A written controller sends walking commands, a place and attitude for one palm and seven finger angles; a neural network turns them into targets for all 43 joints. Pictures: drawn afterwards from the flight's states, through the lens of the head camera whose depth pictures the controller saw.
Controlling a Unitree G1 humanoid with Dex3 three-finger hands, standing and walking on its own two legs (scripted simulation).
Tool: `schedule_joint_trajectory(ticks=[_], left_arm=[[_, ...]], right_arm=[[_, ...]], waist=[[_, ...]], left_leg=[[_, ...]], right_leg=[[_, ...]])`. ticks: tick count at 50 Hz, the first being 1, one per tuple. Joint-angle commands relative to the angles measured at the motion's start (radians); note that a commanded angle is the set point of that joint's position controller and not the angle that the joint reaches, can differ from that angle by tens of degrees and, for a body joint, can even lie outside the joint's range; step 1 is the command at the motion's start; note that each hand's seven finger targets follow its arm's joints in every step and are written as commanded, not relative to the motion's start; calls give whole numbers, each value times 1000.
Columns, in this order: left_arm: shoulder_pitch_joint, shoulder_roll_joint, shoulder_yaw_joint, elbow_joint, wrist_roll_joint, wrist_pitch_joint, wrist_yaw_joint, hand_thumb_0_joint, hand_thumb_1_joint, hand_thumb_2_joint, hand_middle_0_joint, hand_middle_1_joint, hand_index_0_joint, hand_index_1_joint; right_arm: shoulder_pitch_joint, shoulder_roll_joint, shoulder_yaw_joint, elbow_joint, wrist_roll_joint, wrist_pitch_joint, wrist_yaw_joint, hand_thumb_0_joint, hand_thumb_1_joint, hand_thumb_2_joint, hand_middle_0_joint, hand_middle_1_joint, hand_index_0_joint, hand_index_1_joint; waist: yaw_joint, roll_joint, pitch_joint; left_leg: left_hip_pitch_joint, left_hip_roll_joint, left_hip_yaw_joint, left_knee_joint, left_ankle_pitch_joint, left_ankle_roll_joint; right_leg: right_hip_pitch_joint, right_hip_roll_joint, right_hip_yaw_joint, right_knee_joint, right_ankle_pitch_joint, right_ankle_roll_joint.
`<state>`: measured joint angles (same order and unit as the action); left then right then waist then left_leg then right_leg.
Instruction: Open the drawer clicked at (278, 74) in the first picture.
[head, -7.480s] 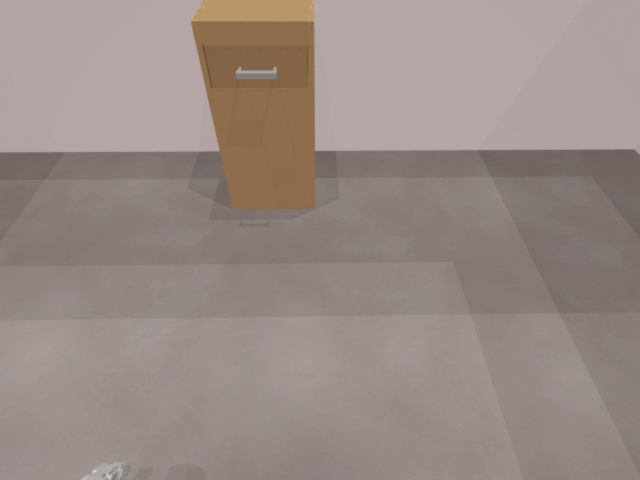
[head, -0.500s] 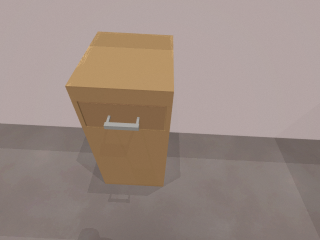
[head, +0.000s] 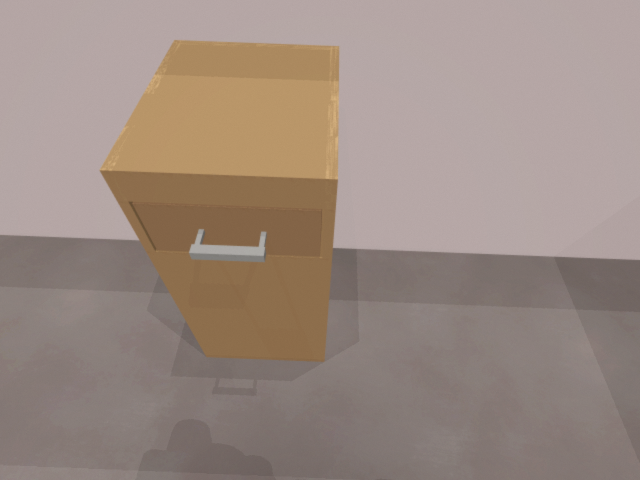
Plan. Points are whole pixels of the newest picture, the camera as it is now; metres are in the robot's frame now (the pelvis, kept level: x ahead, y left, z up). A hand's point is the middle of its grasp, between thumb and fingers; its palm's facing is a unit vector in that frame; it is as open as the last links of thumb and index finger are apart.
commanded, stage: come to a stop and stand still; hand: left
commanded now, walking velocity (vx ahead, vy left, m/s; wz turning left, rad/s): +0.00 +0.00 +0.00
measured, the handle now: (230, 244) +0.51 +0.20 -0.11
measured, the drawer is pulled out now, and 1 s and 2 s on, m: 0.00 0.00 0.00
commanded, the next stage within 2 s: look again from close up in 0.70 s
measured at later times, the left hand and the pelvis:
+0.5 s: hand out of the picture -0.06 +0.17 -0.17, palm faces +0.05 -0.98 -0.17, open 7.3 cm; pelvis -0.05 +0.00 +0.01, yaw +1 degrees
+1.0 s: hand out of the picture -0.09 +0.17 -0.18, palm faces +0.05 -0.99 -0.14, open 7.4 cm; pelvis -0.06 +0.02 +0.00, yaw +2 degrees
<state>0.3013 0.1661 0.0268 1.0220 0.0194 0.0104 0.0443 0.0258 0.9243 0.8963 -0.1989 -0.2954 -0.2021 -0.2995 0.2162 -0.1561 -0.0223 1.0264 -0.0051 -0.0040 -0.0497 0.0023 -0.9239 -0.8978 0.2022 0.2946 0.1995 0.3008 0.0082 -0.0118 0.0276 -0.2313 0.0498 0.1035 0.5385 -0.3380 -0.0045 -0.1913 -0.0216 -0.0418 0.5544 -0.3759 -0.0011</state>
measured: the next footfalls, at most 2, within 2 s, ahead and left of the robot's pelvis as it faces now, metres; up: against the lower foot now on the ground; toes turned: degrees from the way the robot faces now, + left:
none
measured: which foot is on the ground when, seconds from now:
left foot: down 0.00-1.00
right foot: down 0.00-1.00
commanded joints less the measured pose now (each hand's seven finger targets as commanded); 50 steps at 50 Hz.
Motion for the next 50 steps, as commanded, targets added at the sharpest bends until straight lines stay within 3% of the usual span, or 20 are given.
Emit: schedule_joint_trajectory(ticks=[1,4,5,8,11,15,18,29,39,40,41,42,43,44,46,50], left_arm=[[118,98,17,-36,-1,-20,7,0,900,900,-200,-300,-200,-300],[104,129,20,-35,-2,-24,7,0,900,900,-200,-300,-200,-300],[90,125,17,-38,-3,-23,6,0,900,900,-200,-300,-200,-300],[44,105,6,-48,-4,-15,2,0,900,900,-200,-300,-200,-300],[35,99,-2,-31,-4,-14,-4,0,900,900,-200,-300,-200,-300],[35,92,-11,-4,-6,-16,-10,0,900,900,-200,-300,-200,-300],[55,87,-14,13,-7,-19,-12,0,900,900,-200,-300,-200,-300],[137,44,-25,65,-9,-31,-12,0,900,900,-200,-300,-200,-300],[192,0,-29,94,-7,-33,-6,0,900,900,-200,-300,-200,-300],[192,58,-36,110,13,-61,28,0,900,900,-200,-300,-200,-300],[162,95,-26,95,5,-70,21,0,900,900,-200,-300,-200,-300],[153,63,-28,75,-1,-72,20,0,900,900,-200,-300,-200,-300],[131,51,-28,62,-4,-67,17,0,900,900,-200,-300,-200,-300],[127,45,-26,54,-5,-60,14,0,900,900,-200,-300,-200,-300],[130,40,-23,45,-3,-43,12,0,900,900,-200,-300,-200,-300],[128,39,-18,23,-1,-26,3,0,900,900,-200,-300,-200,-300]], right_arm=[[79,-88,-17,-34,-7,1,5,0,-900,-900,200,300,200,300],[58,-96,-15,-35,-6,2,9,0,-900,-900,200,300,200,300],[56,-95,-14,-33,-5,3,10,0,-900,-900,200,300,200,300],[54,-100,-4,-8,-8,1,14,0,-900,-900,200,300,200,300],[42,-99,4,10,-6,0,19,0,-900,-900,200,300,200,300],[45,-96,14,28,-7,1,23,0,-900,-900,200,300,200,300],[66,-93,18,42,-8,0,25,0,-900,-900,200,300,200,300],[144,-75,25,75,-4,-11,20,0,-900,-900,200,300,200,300],[188,-40,23,93,-2,-15,14,0,-900,-900,200,300,200,300],[42,-84,20,16,-1,-31,32,0,-900,-900,200,300,200,300],[70,-47,26,-21,7,-19,39,0,-900,-900,200,300,200,300],[162,-24,26,-12,-3,-20,33,0,-900,-900,200,300,200,300],[180,-44,22,-5,-5,-24,30,0,-900,-900,200,300,200,300],[178,-55,20,2,-4,-27,28,0,-900,-900,200,300,200,300],[175,-66,18,2,-7,-24,24,0,-900,-900,200,300,200,300],[154,-87,11,-20,-10,-17,22,0,-900,-900,200,300,200,300]], waist=[[2,-33,-111],[4,-85,-135],[1,-93,-123],[-2,-19,-60],[2,-5,-3],[0,-9,72],[3,17,96],[1,9,53],[0,3,69],[33,31,141],[-32,-14,96],[-44,-96,-41],[-43,-77,-98],[-37,-19,-96],[-25,82,-22],[-11,28,67]], left_leg=[[60,58,-51,22,528,37],[26,39,-33,35,467,24],[35,40,-40,17,442,24],[84,65,-71,-52,489,37],[70,68,-90,-105,374,38],[34,59,-104,-172,188,33],[19,53,-108,-203,113,31],[26,56,-112,-210,121,34],[10,57,-111,-198,132,39],[-87,60,-78,22,215,-5],[-30,44,-84,-14,171,-4],[3,36,-94,-13,130,19],[17,35,-99,-14,191,27],[27,45,-106,-24,260,30],[-6,66,-121,-45,292,38],[-100,68,-145,-104,146,45]], right_leg=[[66,-116,88,-18,771,-38],[127,-136,82,-1,915,-42],[108,-134,81,-12,870,-44],[28,-90,54,-65,559,-26],[6,-80,59,-135,375,-21],[-30,-79,74,-218,187,-21],[-38,-77,77,-251,113,-23],[-16,-76,67,-247,149,-28],[-35,-71,64,-225,164,-30],[-94,-140,135,-233,483,-25],[-86,-160,112,-208,546,-42],[-9,-135,101,-159,459,-44],[22,-116,81,-130,435,-43],[9,-102,70,-111,390,-44],[-36,-79,50,-102,241,-45],[-61,-65,39,-103,148,-41]])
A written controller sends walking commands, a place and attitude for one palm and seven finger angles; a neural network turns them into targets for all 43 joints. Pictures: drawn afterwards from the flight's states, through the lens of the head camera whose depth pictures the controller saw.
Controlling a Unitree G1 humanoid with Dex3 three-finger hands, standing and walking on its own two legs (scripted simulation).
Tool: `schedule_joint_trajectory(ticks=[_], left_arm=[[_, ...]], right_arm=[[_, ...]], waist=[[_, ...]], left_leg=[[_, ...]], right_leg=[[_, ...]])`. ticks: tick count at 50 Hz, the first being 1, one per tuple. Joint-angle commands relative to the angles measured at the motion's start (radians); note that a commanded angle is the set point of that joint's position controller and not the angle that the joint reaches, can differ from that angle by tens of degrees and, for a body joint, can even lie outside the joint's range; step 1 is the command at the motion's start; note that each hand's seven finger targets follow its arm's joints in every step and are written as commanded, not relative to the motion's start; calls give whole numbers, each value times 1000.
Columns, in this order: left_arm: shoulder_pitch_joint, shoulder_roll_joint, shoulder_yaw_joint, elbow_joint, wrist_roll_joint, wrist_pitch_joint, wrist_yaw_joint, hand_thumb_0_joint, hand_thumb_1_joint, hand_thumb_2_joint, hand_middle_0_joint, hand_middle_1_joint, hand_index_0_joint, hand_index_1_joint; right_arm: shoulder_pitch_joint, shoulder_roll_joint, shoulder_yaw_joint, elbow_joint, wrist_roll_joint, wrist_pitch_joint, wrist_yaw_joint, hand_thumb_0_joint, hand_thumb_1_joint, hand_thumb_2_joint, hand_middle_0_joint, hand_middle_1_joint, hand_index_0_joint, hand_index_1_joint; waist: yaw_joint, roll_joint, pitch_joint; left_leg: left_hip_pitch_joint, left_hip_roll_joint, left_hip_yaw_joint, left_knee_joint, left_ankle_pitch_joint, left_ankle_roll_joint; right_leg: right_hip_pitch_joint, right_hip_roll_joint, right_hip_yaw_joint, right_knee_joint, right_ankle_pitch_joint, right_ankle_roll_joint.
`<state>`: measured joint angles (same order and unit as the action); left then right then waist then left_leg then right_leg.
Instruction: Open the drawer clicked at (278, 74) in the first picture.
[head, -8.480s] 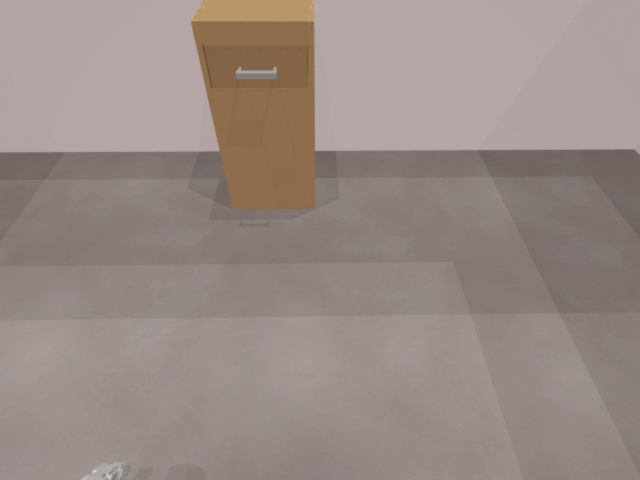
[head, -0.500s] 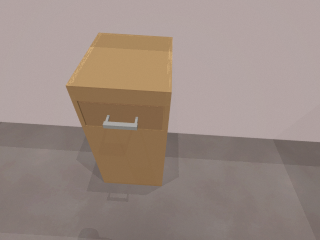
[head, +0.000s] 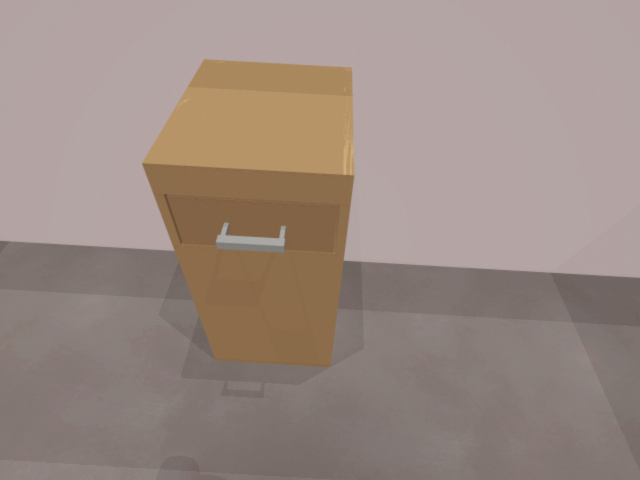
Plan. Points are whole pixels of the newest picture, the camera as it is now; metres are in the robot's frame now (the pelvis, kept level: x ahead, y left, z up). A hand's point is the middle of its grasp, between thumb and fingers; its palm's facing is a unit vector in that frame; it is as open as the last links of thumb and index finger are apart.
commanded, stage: look again from close up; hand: left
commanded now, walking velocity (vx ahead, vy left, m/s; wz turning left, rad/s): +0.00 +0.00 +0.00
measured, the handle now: (252, 236) +0.58 +0.16 -0.11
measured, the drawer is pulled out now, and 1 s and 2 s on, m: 0.00 0.00 0.00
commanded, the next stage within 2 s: shuffle to correct the standing spot in 0.26 s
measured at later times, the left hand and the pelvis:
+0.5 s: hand out of the picture -0.03 +0.17 -0.17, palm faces +0.02 -0.99 -0.17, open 7.4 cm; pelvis -0.01 +0.00 +0.00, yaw +0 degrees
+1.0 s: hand out of the picture +0.03 +0.11 -0.17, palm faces +0.03 -0.99 -0.12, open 7.4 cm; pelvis +0.05 -0.04 +0.00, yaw -1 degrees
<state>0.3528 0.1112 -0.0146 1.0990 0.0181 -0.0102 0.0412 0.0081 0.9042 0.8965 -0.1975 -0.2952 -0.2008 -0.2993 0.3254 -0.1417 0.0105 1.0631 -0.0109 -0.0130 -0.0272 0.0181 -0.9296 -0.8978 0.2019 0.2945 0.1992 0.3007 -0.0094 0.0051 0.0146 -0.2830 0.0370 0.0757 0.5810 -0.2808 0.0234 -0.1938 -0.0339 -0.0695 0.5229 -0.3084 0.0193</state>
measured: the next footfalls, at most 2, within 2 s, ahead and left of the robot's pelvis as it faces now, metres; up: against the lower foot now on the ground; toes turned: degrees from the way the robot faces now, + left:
right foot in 1.02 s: +0.12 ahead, -0.16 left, +0.00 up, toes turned -4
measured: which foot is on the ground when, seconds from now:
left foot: down 0.00-1.00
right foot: down 0.00-0.84, up 0.86-1.00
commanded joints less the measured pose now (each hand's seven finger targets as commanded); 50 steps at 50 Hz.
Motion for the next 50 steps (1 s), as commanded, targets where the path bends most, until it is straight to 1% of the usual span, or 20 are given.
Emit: schedule_joint_trajectory(ticks=[1,12,18,20,22,26,29,32,34,36,38,39,40,41,42,43,44,47,49,50], left_arm=[[73,97,23,-61,2,-3,5,0,900,900,-200,-300,-200,-300],[51,126,31,-109,2,5,-4,0,900,900,-200,-300,-200,-300],[61,126,29,-99,2,0,-6,0,900,900,-200,-300,-200,-300],[67,123,30,-93,7,0,-11,0,900,900,-200,-300,-200,-300],[80,114,32,-93,12,6,-18,0,900,900,-200,-300,-200,-300],[124,95,38,-89,20,10,-32,0,900,900,-200,-300,-200,-300],[163,94,44,-80,17,0,-37,0,900,900,-200,-300,-200,-300],[179,121,53,-69,11,-9,-31,0,900,900,-200,-300,-200,-300],[204,142,64,-51,7,-19,-22,0,900,900,-200,-300,-200,-300],[216,138,67,-38,8,-28,-14,0,900,900,-200,-300,-200,-300],[184,128,62,-35,10,-28,-14,0,900,900,-200,-300,-200,-300],[171,110,57,-32,6,-25,-18,0,900,900,-200,-300,-200,-300],[171,80,49,-33,5,-24,-25,0,900,900,-200,-300,-200,-300],[158,55,46,-49,11,-22,-28,0,900,900,-200,-300,-200,-300],[93,49,43,-75,17,-22,-31,0,900,900,-200,-300,-200,-300],[48,52,48,-98,19,-18,-34,0,900,900,-200,-300,-200,-300],[24,41,50,-103,17,-19,-37,0,900,900,-200,-300,-200,-300],[89,-20,40,-71,4,-18,-33,0,900,900,-200,-300,-200,-300],[166,-12,40,-32,1,-21,-23,0,900,900,-200,-300,-200,-300],[180,30,46,-24,1,-28,-15,0,900,900,-200,-300,-200,-300]], right_arm=[[48,-105,-22,-63,-6,-6,2,0,-900,-900,200,300,200,300],[19,-138,-27,-79,-8,-6,8,0,-900,-900,200,300,200,300],[17,-138,-26,-67,-6,-5,9,0,-900,-900,200,300,200,300],[32,-144,-30,-58,-10,-4,9,0,-900,-900,200,300,200,300],[34,-166,-40,-55,-13,3,8,0,-900,-900,200,300,200,300],[26,-181,-56,-63,-16,8,4,0,-900,-900,200,300,200,300],[17,-154,-56,-68,-15,1,3,0,-900,-900,200,300,200,300],[26,-97,-44,-71,-12,-9,8,0,-900,-900,200,300,200,300],[11,-57,-35,-74,-11,-19,13,0,-900,-900,200,300,200,300],[-8,-44,-32,-80,-10,-26,16,0,-900,-900,200,300,200,300],[27,-33,-27,-59,-7,-36,18,0,-900,-900,200,300,200,300],[73,-43,-27,-35,-6,-42,14,0,-900,-900,200,300,200,300],[129,-85,-35,-4,-8,-45,6,0,-900,-900,200,300,200,300],[206,-150,-54,16,-13,-45,2,0,-900,-900,200,300,200,300],[262,-178,-67,36,-17,-44,-9,0,-900,-900,200,300,200,300],[256,-168,-63,33,-17,-40,-18,0,-900,-900,200,300,200,300],[202,-140,-54,22,-16,-39,-18,0,-900,-900,200,300,200,300],[67,-105,-34,-15,-17,-44,-18,0,-900,-900,200,300,200,300],[31,-96,-32,-18,-7,-37,-18,0,-900,-900,200,300,200,300],[36,-67,-30,-14,0,-37,-16,0,-900,-900,200,300,200,300]], waist=[[5,17,87],[17,23,69],[13,2,63],[6,-9,52],[6,43,67],[20,69,111],[31,13,113],[24,-133,112],[26,-206,105],[26,-159,96],[-1,-116,84],[-19,-58,69],[-33,39,61],[-53,194,29],[-82,274,83],[-75,204,135],[-49,125,167],[19,118,70],[57,75,12],[63,-1,-7]], left_leg=[[-57,81,-127,-166,41,18],[-68,86,-154,-264,-78,23],[-39,76,-139,-258,-64,19],[-27,84,-146,-269,-161,24],[-45,114,-179,-315,-302,38],[-112,150,-219,-351,-416,69],[-126,117,-163,-267,-343,62],[-138,23,-49,-72,-181,35],[-189,-21,26,87,-89,25],[-205,-7,22,110,-121,28],[-71,-5,33,-41,-71,30],[49,5,10,-115,1,35],[152,91,-96,-166,58,61],[234,228,-299,-249,26,124],[270,333,-433,-346,30,194],[210,374,-442,-362,69,239],[132,355,-383,-350,163,240],[32,235,-137,-266,484,171],[0,154,-58,-162,401,100],[-26,103,-40,-115,271,48]], right_leg=[[-61,-48,64,-70,57,-61],[-21,-52,54,-90,73,-46],[-31,-62,66,-124,77,-44],[-47,-49,51,-111,-14,-47],[-80,-24,21,-72,-92,-48],[-92,3,1,-26,-111,-58],[-78,-24,59,-94,-124,-72],[-77,-102,210,-222,-212,-112],[-15,-179,309,-290,-164,-159],[24,-214,308,-280,-36,-197],[-26,-172,207,-198,67,-180],[-91,-116,141,-129,67,-149],[-184,-49,71,-30,47,-113],[-287,13,-18,140,-58,-77],[-437,43,-37,331,-219,-67],[-479,-5,20,447,-233,-73],[-454,-37,48,453,-195,-71],[-172,-33,6,197,-74,-39],[9,-14,-29,-41,198,-18],[89,-53,29,-121,317,-15]])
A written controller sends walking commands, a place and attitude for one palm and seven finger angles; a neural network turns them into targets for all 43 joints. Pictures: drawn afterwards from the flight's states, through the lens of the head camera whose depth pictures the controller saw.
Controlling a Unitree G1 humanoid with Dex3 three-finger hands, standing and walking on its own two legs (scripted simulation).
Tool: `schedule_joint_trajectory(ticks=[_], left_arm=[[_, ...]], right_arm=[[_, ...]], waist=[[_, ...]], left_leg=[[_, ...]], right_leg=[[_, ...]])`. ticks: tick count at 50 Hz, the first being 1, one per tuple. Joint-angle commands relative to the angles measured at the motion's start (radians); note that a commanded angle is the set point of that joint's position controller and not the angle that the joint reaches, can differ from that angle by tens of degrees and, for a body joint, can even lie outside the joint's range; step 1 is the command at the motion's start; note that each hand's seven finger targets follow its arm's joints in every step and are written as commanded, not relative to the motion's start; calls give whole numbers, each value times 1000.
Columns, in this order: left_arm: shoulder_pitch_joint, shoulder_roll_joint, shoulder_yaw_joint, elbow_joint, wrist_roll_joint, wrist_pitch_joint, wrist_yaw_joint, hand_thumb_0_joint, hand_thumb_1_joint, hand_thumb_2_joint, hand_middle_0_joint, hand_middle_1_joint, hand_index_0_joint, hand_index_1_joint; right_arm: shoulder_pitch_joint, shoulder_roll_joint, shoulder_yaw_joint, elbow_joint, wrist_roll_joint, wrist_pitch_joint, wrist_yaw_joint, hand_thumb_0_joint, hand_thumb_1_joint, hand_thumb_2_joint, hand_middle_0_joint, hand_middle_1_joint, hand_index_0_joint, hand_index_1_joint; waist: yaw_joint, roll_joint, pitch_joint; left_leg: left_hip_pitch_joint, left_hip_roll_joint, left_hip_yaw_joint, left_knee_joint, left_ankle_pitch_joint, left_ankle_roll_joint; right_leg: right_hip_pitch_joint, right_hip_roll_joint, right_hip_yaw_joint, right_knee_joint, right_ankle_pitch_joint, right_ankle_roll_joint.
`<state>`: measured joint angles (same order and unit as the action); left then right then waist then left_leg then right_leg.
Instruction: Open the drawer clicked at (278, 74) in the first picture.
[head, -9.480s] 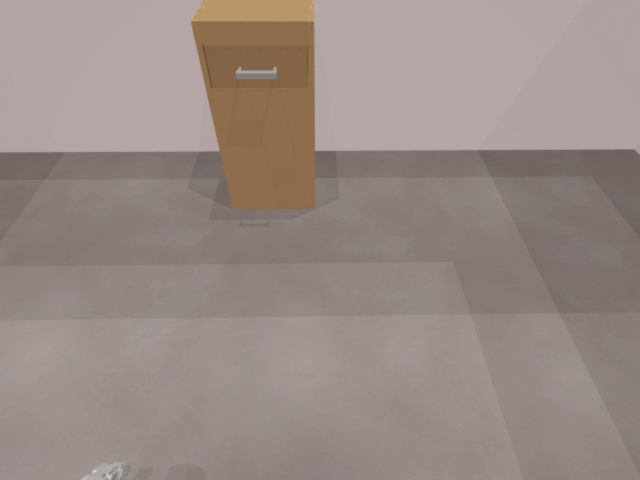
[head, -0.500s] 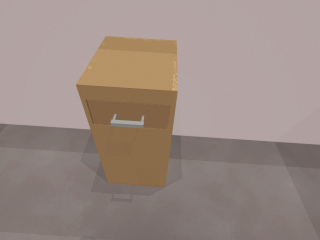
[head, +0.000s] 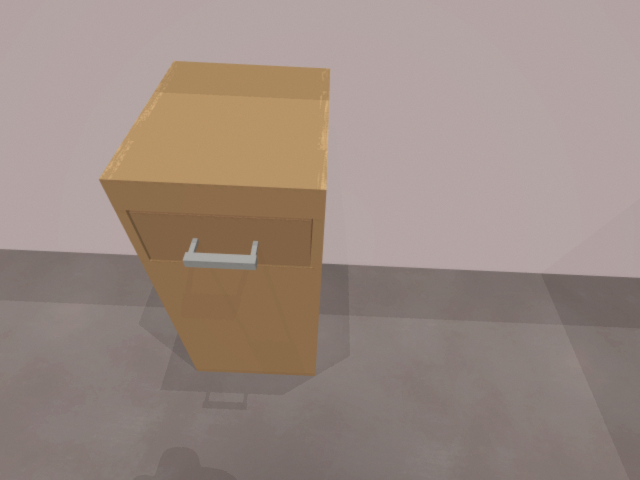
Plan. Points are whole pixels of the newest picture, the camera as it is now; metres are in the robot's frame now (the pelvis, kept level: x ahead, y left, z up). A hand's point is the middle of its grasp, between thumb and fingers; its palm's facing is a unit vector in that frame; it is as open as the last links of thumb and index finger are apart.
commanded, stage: come to a stop and stand still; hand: left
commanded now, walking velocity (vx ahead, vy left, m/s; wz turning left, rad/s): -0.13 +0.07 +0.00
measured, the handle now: (222, 252) +0.52 +0.21 -0.11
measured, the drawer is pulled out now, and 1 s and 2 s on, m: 0.00 0.00 0.00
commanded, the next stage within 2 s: look again from close up in 0.82 s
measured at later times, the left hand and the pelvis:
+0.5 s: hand out of the picture +0.03 +0.18 -0.18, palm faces +0.03 -0.97 -0.22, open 7.3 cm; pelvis -0.01 +0.00 -0.01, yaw +1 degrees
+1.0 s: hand out of the picture -0.03 +0.19 -0.17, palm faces +0.04 -0.98 -0.19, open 7.4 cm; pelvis -0.01 +0.02 +0.00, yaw +1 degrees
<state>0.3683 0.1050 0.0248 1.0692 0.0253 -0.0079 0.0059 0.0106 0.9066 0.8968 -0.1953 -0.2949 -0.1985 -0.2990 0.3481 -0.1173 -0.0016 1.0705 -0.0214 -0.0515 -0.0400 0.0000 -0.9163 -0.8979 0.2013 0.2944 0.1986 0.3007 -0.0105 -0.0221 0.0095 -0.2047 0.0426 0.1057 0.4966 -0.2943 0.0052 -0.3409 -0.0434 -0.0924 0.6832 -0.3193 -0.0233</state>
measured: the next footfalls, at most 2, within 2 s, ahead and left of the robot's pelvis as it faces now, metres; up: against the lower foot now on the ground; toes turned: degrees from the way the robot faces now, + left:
right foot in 0.02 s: +0.07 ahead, -0.12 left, +0.00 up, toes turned -3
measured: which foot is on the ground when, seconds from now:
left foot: down 0.00-1.00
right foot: up 0.00-0.00, down 0.02-1.00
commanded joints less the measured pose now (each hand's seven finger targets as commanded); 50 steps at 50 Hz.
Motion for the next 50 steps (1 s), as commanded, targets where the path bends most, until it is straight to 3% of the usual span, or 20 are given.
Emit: schedule_joint_trajectory(ticks=[1,2,4,5,7,12,15,19,20,21,22,23,25,26,28,30,31,35,39,50], left_arm=[[136,86,10,-2,-8,-35,27,0,900,900,-200,-300,-200,-300],[101,123,9,-2,-14,-31,26,0,900,900,-200,-300,-200,-300],[62,143,14,-6,-14,-32,31,0,900,900,-200,-300,-200,-300],[47,144,14,-15,-13,-30,36,0,900,900,-200,-300,-200,-300],[18,150,19,-38,-12,-19,46,0,900,900,-200,-300,-200,-300],[-12,166,44,-79,-9,2,48,0,900,900,-200,-300,-200,-300],[-39,163,44,-99,-6,9,44,0,900,900,-200,-300,-200,-300],[-66,133,34,-117,-4,19,36,0,900,900,-200,-300,-200,-300],[39,187,22,-58,-16,1,72,0,900,900,-200,-300,-200,-300],[-8,238,15,-73,-10,-17,62,0,900,900,-200,-300,-200,-300],[-53,242,21,-109,-7,-21,57,0,900,900,-200,-300,-200,-300],[-105,238,20,-129,-6,-11,51,0,900,900,-200,-300,-200,-300],[-133,216,15,-147,-8,9,40,0,900,900,-200,-300,-200,-300],[-133,205,11,-148,-6,20,37,0,900,900,-200,-300,-200,-300],[-86,171,2,-141,-4,23,29,0,900,900,-200,-300,-200,-300],[-44,154,-5,-129,-2,19,25,0,900,900,-200,-300,-200,-300],[-40,158,-6,-126,-2,17,24,0,900,900,-200,-300,-200,-300],[-32,162,-11,-114,-4,6,22,0,900,900,-200,-300,-200,-300],[-28,157,-16,-95,-6,-2,21,0,900,900,-200,-300,-200,-300],[2,132,-22,-14,-13,-20,25,0,900,900,-200,-300,-200,-300]], right_arm=[[36,-63,-12,-21,17,8,1,0,-900,-900,200,300,200,300],[59,-56,-10,-11,17,16,8,0,-900,-900,200,300,200,300],[58,-36,-10,6,15,39,6,0,-900,-900,200,300,200,300],[69,-40,-14,7,17,45,5,0,-900,-900,200,300,200,300],[83,-40,-18,13,21,53,4,0,-900,-900,200,300,200,300],[54,-80,-36,-16,16,61,5,0,-900,-900,200,300,200,300],[30,-92,-41,-35,13,65,7,0,-900,-900,200,300,200,300],[-14,-107,-35,-60,5,60,12,0,-900,-900,200,300,200,300],[-156,-175,-50,-137,19,43,19,0,-900,-900,200,300,200,300],[-117,-140,-36,-161,21,53,28,0,-900,-900,200,300,200,300],[-11,-100,-33,-151,12,59,28,0,-900,-900,200,300,200,300],[-3,-112,-32,-143,8,59,29,0,-900,-900,200,300,200,300],[-16,-135,-33,-148,1,55,33,0,-900,-900,200,300,200,300],[-22,-155,-33,-161,-4,56,34,0,-900,-900,200,300,200,300],[-58,-195,-34,-185,-7,56,32,0,-900,-900,200,300,200,300],[-77,-203,-30,-195,-6,51,31,0,-900,-900,200,300,200,300],[-69,-199,-28,-193,-5,48,31,0,-900,-900,200,300,200,300],[-41,-196,-22,-170,-2,44,31,0,-900,-900,200,300,200,300],[-18,-186,-16,-139,0,39,30,0,-900,-900,200,300,200,300],[23,-140,2,-40,8,23,21,0,-900,-900,200,300,200,300]], waist=[[37,-71,-9],[19,-23,8],[9,-169,9],[7,-183,-5],[4,-114,-4],[20,-8,-34],[18,-33,-37],[24,44,35],[71,68,20],[7,-4,-20],[-27,-69,-125],[-28,-66,-106],[-21,57,34],[-17,115,97],[11,115,134],[29,75,122],[28,100,103],[16,29,88],[9,6,85],[5,1,39]], left_leg=[[-149,46,-54,-33,99,26],[-143,8,-43,-50,-22,7],[-85,9,-14,31,-11,-8],[-85,11,-19,51,-43,-10],[-80,21,-27,23,6,-10],[-25,50,-40,22,338,-3],[-15,57,-50,24,306,5],[-99,88,-111,-97,152,32],[-85,87,-28,108,90,-21],[-81,33,-17,107,-6,-26],[-35,9,-39,67,-96,-12],[-10,3,-42,34,-63,-5],[-48,41,-99,-42,-33,18],[-114,75,-145,-113,-101,33],[-260,115,-207,-228,-265,51],[-287,106,-205,-243,-281,54],[-270,98,-201,-249,-267,53],[-204,76,-175,-220,-210,44],[-160,70,-160,-210,-153,42],[-61,60,-112,-165,49,31]], right_leg=[[273,-118,156,-285,453,1],[241,-176,181,-285,484,-27],[202,-203,198,-298,676,-55],[222,-214,188,-290,782,-64],[229,-209,168,-245,827,-82],[201,-143,116,-179,654,-53],[158,-131,113,-190,515,-49],[117,-61,82,-211,210,-17],[126,-153,167,-221,527,-18],[148,-222,227,-258,556,-60],[163,-239,235,-254,388,-86],[115,-199,193,-265,183,-80],[-14,-109,132,-264,-101,-39],[-32,-65,89,-231,-126,-22],[71,-17,39,-168,-28,-2],[132,-16,47,-164,28,0],[141,-20,50,-170,40,-1],[120,-42,83,-229,44,0],[108,-56,97,-260,61,1],[132,-76,110,-286,165,-2]])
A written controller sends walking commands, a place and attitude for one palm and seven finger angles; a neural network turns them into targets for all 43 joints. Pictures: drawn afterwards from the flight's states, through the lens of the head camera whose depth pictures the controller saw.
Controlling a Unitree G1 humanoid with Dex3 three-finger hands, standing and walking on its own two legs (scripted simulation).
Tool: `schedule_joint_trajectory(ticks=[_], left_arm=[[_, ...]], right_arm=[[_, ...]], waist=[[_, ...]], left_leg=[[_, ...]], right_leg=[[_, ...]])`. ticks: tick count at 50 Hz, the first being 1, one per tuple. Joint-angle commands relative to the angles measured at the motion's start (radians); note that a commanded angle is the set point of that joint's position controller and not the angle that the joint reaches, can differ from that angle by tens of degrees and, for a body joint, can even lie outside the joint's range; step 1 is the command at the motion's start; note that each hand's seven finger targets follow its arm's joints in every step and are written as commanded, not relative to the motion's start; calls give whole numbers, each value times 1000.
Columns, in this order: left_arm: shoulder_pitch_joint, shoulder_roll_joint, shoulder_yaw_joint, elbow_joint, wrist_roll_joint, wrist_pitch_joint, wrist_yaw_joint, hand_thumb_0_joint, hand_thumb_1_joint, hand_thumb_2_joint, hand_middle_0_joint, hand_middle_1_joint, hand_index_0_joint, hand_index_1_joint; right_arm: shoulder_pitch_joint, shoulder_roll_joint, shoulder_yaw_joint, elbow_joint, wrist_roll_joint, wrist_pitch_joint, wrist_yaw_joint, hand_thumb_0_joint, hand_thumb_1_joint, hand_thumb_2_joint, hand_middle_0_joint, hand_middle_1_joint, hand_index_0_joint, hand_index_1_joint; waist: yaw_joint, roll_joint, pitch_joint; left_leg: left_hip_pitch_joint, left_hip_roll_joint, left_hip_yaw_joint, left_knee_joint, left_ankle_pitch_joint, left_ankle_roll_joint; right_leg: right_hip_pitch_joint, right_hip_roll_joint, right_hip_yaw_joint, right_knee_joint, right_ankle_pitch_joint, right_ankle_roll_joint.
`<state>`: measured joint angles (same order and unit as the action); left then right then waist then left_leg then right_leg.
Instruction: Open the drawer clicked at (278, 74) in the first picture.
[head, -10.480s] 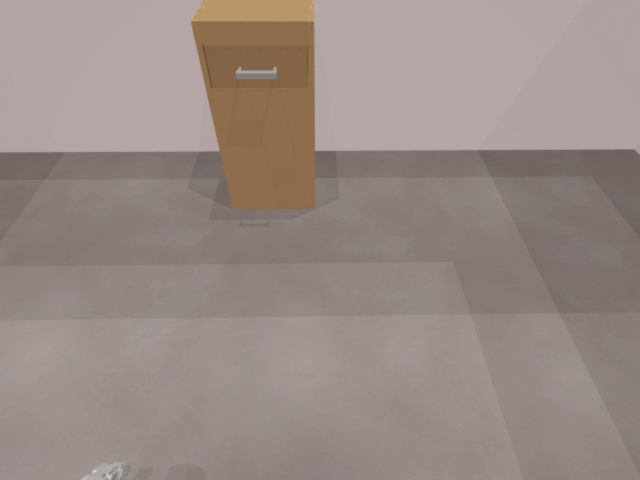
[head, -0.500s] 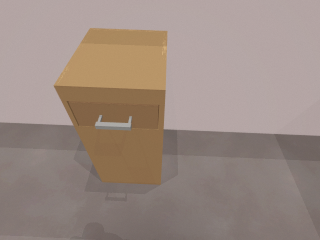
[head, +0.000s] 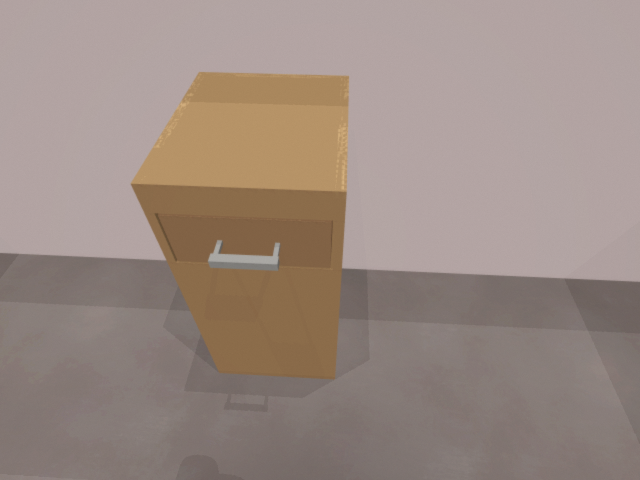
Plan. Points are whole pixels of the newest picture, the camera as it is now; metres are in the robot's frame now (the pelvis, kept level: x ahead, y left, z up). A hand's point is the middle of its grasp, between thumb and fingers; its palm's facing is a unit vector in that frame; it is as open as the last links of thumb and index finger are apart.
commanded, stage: look again from close up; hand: left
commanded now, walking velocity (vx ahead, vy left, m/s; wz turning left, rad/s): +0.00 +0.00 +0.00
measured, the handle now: (246, 254) +0.54 +0.18 -0.11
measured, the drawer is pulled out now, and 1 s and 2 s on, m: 0.00 0.00 0.00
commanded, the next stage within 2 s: raise the hand with hooked fingers in 0.46 s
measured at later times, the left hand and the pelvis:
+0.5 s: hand out of the picture +0.01 +0.15 -0.17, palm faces +0.03 -0.98 -0.18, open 7.3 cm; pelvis +0.02 -0.02 +0.00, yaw +0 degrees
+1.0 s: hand (214, 444) +0.18 +0.15 -0.07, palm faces -0.10 -0.23 -0.97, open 8.7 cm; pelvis +0.01 -0.03 -0.03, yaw -3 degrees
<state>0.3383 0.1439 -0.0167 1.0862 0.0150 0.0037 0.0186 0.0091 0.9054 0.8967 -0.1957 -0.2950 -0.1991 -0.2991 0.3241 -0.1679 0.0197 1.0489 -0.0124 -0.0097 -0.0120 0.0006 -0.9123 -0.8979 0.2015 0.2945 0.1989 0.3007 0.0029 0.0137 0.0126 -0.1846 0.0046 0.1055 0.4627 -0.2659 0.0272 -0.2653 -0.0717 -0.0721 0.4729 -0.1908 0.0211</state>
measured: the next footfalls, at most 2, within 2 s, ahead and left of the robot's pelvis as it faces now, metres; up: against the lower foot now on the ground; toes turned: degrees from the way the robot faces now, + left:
none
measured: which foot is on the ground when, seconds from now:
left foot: down 0.00-1.00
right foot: down 0.00-1.00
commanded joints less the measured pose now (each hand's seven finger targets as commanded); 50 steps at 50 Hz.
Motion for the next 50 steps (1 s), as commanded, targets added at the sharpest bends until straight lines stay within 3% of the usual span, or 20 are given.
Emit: schedule_joint_trajectory(ticks=[1,11,20,27,28,29,30,31,32,33,35,36,37,38,40,41,43,45,46,50], left_arm=[[30,91,20,-24,-2,-31,13,0,900,900,-200,-300,-200,-300],[37,68,21,7,-3,-31,19,0,900,900,-200,-300,-200,-300],[44,60,24,11,-4,-35,19,0,900,900,-200,-300,-200,-300],[45,53,25,9,-3,-33,21,0,900,900,-200,-300,-200,-300],[97,119,27,48,6,-45,60,0,900,900,-200,-300,-200,-300],[-707,347,-60,-1477,107,-225,51,0,877,890,-202,-315,-202,-315],[-269,334,17,-1190,137,-132,143,0,853,880,-203,-330,-203,-330],[-20,156,-66,-1077,135,30,194,0,830,870,-205,-345,-205,-345],[-20,70,-133,-1085,179,56,199,0,807,860,-207,-360,-207,-360],[-68,96,-153,-1159,250,51,215,0,783,850,-208,-375,-208,-375],[-16,133,-165,-1149,463,35,267,0,737,830,-212,-405,-212,-405],[15,136,-164,-1124,573,32,295,0,713,820,-213,-420,-213,-420],[101,139,-143,-1102,676,31,326,0,690,810,-215,-435,-215,-435],[228,118,-151,-1049,761,27,351,0,667,800,-217,-450,-217,-450],[384,107,-137,-986,887,7,376,0,620,780,-220,-480,-220,-480],[406,143,-87,-978,934,-15,381,0,597,770,-222,-495,-222,-495],[337,200,-34,-1075,1005,-62,406,0,550,750,-225,-525,-225,-525],[307,246,14,-1150,1063,-86,448,0,503,730,-228,-555,-228,-555],[242,288,49,-1213,1087,-94,472,0,480,720,-230,-570,-230,-570],[-8,320,56,-1364,1155,-94,556,0,387,680,-237,-630,-237,-630]], right_arm=[[53,-87,-19,-10,-1,-19,-7,0,-900,-900,200,300,200,300],[64,-53,-15,43,1,-17,-14,0,-900,-900,200,300,200,300],[69,-42,-16,60,0,-20,-18,0,-900,-900,200,300,200,300],[70,-36,-16,66,-1,-16,-18,0,-900,-900,200,300,200,300],[-51,-86,-31,-6,8,-28,-10,0,-900,-900,200,300,200,300],[-65,-235,-11,-364,70,-168,-65,0,-900,-900,200,300,200,300],[-163,-181,-38,-312,61,-263,-107,0,-900,-900,200,300,200,300],[-156,-135,-51,-309,90,-297,-104,0,-900,-900,200,300,200,300],[-120,-146,-48,-295,91,-312,-104,0,-900,-900,200,300,200,300],[-172,-176,-52,-358,79,-332,-96,0,-900,-900,200,300,200,300],[-156,-208,-58,-406,20,-324,-81,0,-900,-900,200,300,200,300],[-159,-210,-69,-457,4,-307,-65,0,-900,-900,200,300,200,300],[-177,-206,-84,-507,-16,-278,-48,0,-900,-900,200,300,200,300],[-208,-206,-94,-544,-33,-242,-29,0,-900,-900,200,300,200,300],[-259,-204,-98,-601,-50,-145,14,0,-900,-900,200,300,200,300],[-269,-195,-99,-612,-44,-97,35,0,-900,-900,200,300,200,300],[-329,-180,-89,-665,-38,-36,58,0,-900,-900,200,300,200,300],[-344,-165,-86,-695,-42,-4,75,0,-900,-900,200,300,200,300],[-334,-160,-87,-699,-46,14,78,0,-900,-900,200,300,200,300],[-311,-154,-98,-712,-61,36,83,0,-900,-900,200,300,200,300]], waist=[[-9,-28,40],[-5,-24,72],[-4,-23,49],[-3,-14,80],[36,-94,104],[-57,205,-414],[31,317,-362],[12,216,-169],[-14,101,-96],[-24,51,19],[-37,-113,-13],[-26,-98,-44],[7,-117,-97],[44,-161,-83],[87,-251,-36],[115,-276,-59],[138,-238,-133],[152,-111,-192],[153,-83,-232],[89,27,-360]], left_leg=[[-79,99,-112,-136,21,8],[-73,103,-95,-132,52,1],[-42,105,-88,-125,109,-1],[-46,106,-88,-141,78,-4],[-114,123,-52,71,156,-36],[161,10,-63,-86,238,13],[152,25,-53,-66,344,5],[10,32,-75,-96,209,-21],[-44,28,-67,-71,138,-15],[-108,16,-103,-52,38,-9],[-183,-3,-116,25,-26,1],[-205,-26,-106,60,-43,-8],[-206,-37,-97,88,-35,-16],[-241,-37,-92,104,-24,-21],[-318,-40,-73,128,-5,-22],[-351,-40,-65,137,33,-26],[-380,-45,-47,158,58,-25],[-352,-46,-37,191,106,-26],[-340,-53,-48,216,116,-28],[-222,-46,-76,335,123,-19]], right_leg=[[58,-47,86,-77,32,-46],[72,-43,87,-85,70,-50],[96,-45,84,-88,132,-53],[79,-37,84,-104,90,-52],[63,-101,133,-59,504,-42],[183,25,168,19,276,-63],[113,50,84,72,82,-85],[1,64,35,81,-48,-68],[-28,71,8,60,-32,-54],[-102,71,28,45,-79,-56],[-204,79,29,69,-185,-60],[-228,79,50,77,-250,-63],[-222,87,50,83,-292,-72],[-226,92,67,78,-303,-80],[-209,90,115,77,-230,-93],[-175,88,147,99,-151,-99],[-135,82,153,161,-47,-100],[-145,86,172,208,37,-106],[-167,89,194,228,28,-110],[-357,84,251,268,-33,-109]])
